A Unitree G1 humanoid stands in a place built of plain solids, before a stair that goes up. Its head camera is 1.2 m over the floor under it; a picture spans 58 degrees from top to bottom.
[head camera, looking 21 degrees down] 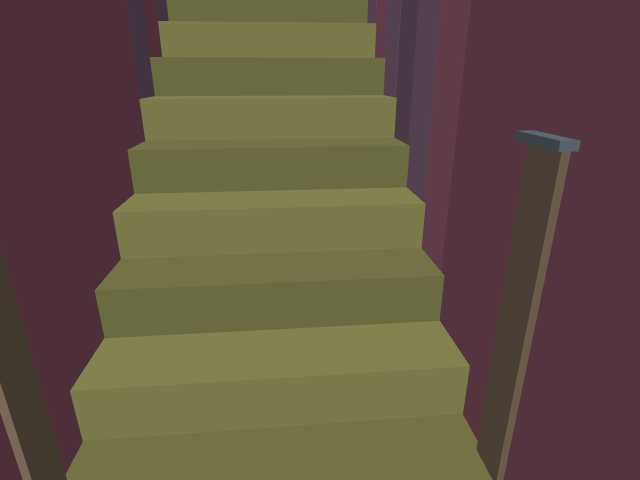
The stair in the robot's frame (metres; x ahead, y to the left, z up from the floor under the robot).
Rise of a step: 0.18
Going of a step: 0.26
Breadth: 1.17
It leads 5 degrees to the left of straight ahead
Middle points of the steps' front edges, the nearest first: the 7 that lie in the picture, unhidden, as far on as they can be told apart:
1.04 0.12 0.37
1.30 0.15 0.55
1.56 0.17 0.73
1.82 0.20 0.91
2.08 0.22 1.10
2.34 0.25 1.28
2.60 0.27 1.46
